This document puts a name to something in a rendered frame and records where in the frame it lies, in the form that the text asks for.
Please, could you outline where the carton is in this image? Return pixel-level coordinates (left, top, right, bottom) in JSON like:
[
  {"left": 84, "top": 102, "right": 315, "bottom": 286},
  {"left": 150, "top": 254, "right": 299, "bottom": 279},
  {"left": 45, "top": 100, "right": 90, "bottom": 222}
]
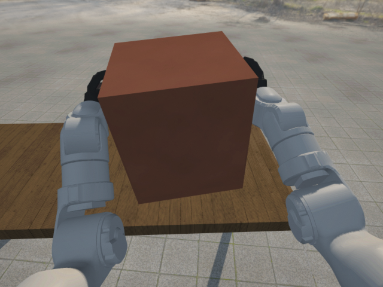
[{"left": 98, "top": 31, "right": 259, "bottom": 204}]

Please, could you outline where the robot left hand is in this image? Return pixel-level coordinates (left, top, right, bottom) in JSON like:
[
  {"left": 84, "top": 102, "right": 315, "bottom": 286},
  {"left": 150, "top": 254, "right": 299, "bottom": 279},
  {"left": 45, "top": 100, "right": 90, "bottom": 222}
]
[{"left": 84, "top": 70, "right": 106, "bottom": 102}]

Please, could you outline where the table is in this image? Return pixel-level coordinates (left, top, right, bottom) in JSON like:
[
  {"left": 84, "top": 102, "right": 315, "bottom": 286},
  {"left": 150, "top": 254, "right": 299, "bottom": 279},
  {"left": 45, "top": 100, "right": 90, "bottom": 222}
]
[{"left": 0, "top": 123, "right": 293, "bottom": 240}]

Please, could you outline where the robot left upper arm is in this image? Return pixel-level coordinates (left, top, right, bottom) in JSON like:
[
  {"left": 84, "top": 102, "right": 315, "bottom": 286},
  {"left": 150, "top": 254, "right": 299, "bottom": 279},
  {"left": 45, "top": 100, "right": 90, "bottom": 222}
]
[{"left": 16, "top": 212, "right": 127, "bottom": 287}]

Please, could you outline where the left robot forearm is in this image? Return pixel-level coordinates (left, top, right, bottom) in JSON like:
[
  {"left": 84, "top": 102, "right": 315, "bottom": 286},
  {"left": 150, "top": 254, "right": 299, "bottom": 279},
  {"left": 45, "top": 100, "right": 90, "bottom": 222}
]
[{"left": 52, "top": 100, "right": 114, "bottom": 262}]

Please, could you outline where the right robot forearm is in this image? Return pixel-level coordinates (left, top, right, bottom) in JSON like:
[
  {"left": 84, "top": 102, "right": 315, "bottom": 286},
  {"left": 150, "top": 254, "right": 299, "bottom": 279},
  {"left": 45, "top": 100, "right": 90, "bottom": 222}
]
[{"left": 252, "top": 87, "right": 365, "bottom": 226}]

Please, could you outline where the robot right hand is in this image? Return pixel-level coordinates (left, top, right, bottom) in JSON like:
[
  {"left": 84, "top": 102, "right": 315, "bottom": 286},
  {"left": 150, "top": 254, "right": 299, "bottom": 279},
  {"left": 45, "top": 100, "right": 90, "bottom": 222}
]
[{"left": 244, "top": 57, "right": 267, "bottom": 88}]

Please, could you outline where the robot right upper arm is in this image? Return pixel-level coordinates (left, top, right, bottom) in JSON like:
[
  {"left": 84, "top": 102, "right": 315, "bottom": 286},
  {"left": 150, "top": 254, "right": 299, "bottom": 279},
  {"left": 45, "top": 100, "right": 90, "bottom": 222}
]
[{"left": 285, "top": 181, "right": 383, "bottom": 287}]

